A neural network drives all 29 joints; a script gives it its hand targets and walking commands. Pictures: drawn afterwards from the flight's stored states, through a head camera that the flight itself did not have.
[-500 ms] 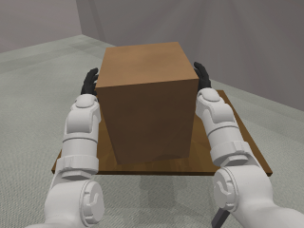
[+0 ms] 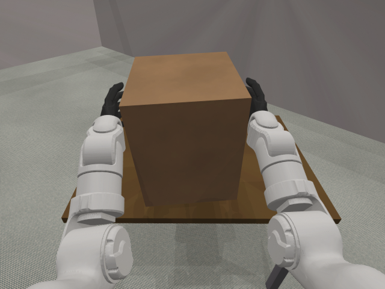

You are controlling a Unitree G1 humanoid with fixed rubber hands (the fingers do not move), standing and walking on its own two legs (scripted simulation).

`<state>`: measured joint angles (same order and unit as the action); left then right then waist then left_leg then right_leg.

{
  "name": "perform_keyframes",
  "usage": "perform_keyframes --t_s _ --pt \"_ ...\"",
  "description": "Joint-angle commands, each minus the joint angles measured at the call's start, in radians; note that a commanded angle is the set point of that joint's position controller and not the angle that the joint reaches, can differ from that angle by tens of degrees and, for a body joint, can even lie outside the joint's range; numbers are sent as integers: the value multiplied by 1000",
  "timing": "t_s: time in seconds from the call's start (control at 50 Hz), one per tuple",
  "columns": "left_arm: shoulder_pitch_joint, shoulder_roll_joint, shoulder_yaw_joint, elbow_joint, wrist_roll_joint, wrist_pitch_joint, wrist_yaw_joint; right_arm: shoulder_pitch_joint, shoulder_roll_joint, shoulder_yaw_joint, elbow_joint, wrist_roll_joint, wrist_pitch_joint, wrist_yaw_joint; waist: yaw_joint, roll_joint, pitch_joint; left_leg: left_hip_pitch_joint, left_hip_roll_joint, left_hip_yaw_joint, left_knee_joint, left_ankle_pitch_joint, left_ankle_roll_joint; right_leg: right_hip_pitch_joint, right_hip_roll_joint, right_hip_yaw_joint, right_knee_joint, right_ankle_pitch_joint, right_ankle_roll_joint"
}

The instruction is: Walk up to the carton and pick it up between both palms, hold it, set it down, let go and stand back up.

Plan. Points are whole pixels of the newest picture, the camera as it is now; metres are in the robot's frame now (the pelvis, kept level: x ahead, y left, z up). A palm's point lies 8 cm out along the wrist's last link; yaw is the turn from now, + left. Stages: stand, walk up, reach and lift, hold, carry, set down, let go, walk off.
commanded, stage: reach and lift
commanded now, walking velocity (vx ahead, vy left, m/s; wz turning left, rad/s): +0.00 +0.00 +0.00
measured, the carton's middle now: (186, 128) +0.41 +0.02 +0.19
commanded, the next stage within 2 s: hold in 0.74 s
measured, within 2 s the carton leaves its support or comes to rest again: neither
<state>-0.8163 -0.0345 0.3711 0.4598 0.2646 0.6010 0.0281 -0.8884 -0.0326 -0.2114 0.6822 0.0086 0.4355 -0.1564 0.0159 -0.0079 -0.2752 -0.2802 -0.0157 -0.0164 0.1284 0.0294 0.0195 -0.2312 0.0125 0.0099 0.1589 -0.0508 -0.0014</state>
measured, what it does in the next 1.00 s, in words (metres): stands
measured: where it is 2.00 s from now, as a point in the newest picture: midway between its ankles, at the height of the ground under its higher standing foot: outside the picture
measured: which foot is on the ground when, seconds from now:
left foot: down 0.00-1.00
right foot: down 0.00-1.00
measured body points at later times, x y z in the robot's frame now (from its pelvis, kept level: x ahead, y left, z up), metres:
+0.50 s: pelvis +0.01 +0.00 +0.00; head -0.05 +0.01 +0.45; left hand +0.39 +0.17 +0.22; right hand +0.40 -0.13 +0.23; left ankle +0.05 +0.11 -0.75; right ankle +0.01 -0.12 -0.75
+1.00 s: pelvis -0.01 -0.01 +0.00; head -0.06 +0.00 +0.45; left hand +0.37 +0.16 +0.23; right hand +0.39 -0.14 +0.23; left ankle +0.05 +0.10 -0.75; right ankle +0.01 -0.12 -0.75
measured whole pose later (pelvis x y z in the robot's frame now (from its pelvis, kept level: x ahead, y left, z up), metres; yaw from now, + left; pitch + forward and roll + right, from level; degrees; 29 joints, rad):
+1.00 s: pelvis -0.01 -0.01 +0.00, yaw +1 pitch +4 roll +0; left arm -0.72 -0.07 0.34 0.22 0.29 0.75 -0.02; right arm -0.75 0.00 -0.17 0.43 0.08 0.54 -0.21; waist -0.03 -0.02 -0.22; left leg -0.22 -0.01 -0.02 0.11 0.04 0.01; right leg -0.18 0.01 -0.01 0.18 -0.06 -0.01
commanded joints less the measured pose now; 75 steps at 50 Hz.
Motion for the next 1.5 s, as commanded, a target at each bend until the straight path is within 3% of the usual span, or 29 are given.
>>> perform_keyframes --t_s 0.0,0.3,0.5,0.82,1.48 --pt "-756 -488 -359 -165 -113 -63 -128 -792 556 286 -267 96 -61 73 -9 17 -407 276 -25 30 41 153 17 141 37 -21 1 85 -6" --pt "-662 -511 -433 -301 -133 20 -145 -715 539 355 -418 156 -19 33 -26 46 -387 330 -25 25 45 207 -3 158 45 -30 1 138 5" --pt "-609 -508 -443 -361 -136 75 -166 -677 516 372 -495 175 9 18 -36 33 -345 336 -22 27 28 180 -5 166 46 -43 -3 125 18" --pt "-598 -491 -422 -354 -118 100 -178 -663 500 354 -515 162 26 18 -42 27 -312 308 -26 35 16 88 12 138 43 -58 2 41 28" --pt "-592 -495 -425 -366 -114 102 -180 -654 496 324 -525 149 29 30 -40 37 -306 318 -22 24 57 64 6 71 40 -65 46 -5 20"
